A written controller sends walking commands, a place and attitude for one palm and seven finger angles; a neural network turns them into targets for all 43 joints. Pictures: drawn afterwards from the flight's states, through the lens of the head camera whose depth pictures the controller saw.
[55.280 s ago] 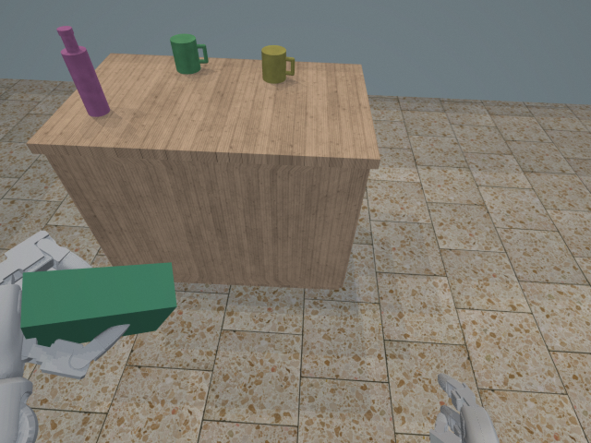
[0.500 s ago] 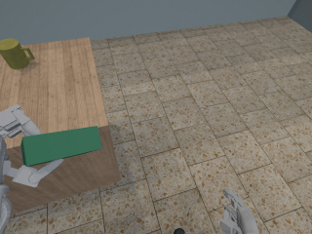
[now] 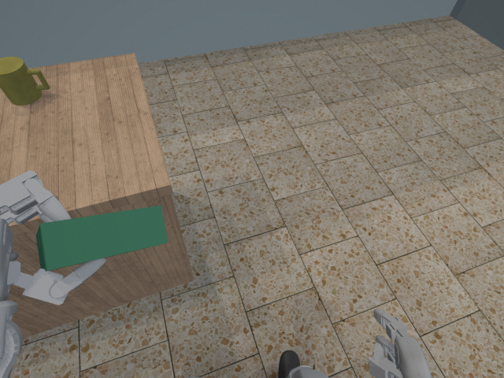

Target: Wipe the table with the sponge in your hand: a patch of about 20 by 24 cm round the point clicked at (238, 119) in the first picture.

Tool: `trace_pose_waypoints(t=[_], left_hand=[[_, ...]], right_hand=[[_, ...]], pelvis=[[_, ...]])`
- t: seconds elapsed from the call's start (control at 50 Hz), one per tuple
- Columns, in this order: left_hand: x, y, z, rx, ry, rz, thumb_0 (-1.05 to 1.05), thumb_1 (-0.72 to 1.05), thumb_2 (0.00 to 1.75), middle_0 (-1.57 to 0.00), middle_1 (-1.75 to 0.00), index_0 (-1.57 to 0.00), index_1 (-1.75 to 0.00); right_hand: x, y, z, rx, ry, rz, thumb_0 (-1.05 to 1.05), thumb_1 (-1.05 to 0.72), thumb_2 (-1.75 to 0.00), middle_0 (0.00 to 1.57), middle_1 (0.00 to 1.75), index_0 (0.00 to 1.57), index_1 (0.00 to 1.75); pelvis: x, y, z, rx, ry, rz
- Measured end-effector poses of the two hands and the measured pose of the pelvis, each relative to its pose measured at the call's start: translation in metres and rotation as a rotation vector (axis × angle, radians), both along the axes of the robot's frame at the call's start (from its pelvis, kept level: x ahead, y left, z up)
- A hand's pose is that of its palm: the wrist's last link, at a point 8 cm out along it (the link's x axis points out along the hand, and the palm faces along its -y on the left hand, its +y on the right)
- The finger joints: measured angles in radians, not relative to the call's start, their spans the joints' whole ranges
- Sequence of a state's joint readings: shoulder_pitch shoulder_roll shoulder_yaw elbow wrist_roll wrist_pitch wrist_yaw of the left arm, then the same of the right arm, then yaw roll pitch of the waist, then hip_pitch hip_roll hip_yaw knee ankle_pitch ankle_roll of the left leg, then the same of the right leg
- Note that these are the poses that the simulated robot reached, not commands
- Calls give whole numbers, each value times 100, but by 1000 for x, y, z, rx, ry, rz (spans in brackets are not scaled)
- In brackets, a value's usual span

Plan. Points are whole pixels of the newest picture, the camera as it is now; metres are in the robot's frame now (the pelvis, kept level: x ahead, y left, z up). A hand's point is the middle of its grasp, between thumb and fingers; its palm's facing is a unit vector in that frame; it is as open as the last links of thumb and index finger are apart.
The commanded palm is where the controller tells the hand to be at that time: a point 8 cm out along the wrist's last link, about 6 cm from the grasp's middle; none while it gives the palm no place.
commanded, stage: step back with the hand held close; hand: left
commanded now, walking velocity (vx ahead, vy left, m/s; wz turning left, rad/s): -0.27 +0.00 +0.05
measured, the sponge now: (117, 235) +0.26 +0.20 +0.12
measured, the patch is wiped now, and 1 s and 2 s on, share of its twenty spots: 0.90 0.90 0.90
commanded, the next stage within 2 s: stop stepping back and stand still in 0.66 s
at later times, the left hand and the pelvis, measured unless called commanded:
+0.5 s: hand out of the picture +0.14 +0.28 +0.18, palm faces +0.42 -0.81 -0.42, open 8.7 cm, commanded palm +0.08 +0.30 +0.18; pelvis -0.07 +0.02 +0.01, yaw +2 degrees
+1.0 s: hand out of the picture +0.03 +0.20 +0.17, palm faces +0.36 -0.79 -0.50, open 8.6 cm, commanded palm -0.01 +0.23 +0.18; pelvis -0.18 -0.04 +0.01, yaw -3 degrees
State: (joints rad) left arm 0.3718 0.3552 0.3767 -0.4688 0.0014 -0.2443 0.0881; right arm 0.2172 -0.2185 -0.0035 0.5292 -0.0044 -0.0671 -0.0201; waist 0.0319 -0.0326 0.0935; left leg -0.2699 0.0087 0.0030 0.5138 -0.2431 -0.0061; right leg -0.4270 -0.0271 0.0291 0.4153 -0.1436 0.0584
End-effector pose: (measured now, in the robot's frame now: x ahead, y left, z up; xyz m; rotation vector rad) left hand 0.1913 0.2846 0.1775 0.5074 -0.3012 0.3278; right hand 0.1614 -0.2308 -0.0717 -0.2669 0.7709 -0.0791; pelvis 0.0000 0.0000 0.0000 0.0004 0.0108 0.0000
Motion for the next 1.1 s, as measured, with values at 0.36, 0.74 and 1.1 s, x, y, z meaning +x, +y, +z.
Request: trace_pose_waypoints(t=[0.36, 0.74, 1.1], left_hand=[[-57, 22, -5, 66, 13, -29, -1, -46, 105, -90, -150, -94, -153], [-132, -5, 19, -13, -5, -43, -1, -46, 105, -89, -151, -94, -153], [-195, -48, -5, -40, 63, 57, -1, -46, 105, -90, -151, -94, -153]], right_hand=[[-24, 20, -1, -42, 4, 35, 2, -91, -90, 20, 30, 20, 30], [-107, 35, 14, 76, -93, 64, 1, -90, -90, 20, 30, 20, 30], [-234, -81, -17, -8, 17, -141, 2, -91, -90, 20, 30, 20, 30]], pelvis=[[-44, 14, -5, -9, 44, 54], [-138, -6, 10, -39, 94, -20], [-195, -44, -2, 41, 35, -30]])
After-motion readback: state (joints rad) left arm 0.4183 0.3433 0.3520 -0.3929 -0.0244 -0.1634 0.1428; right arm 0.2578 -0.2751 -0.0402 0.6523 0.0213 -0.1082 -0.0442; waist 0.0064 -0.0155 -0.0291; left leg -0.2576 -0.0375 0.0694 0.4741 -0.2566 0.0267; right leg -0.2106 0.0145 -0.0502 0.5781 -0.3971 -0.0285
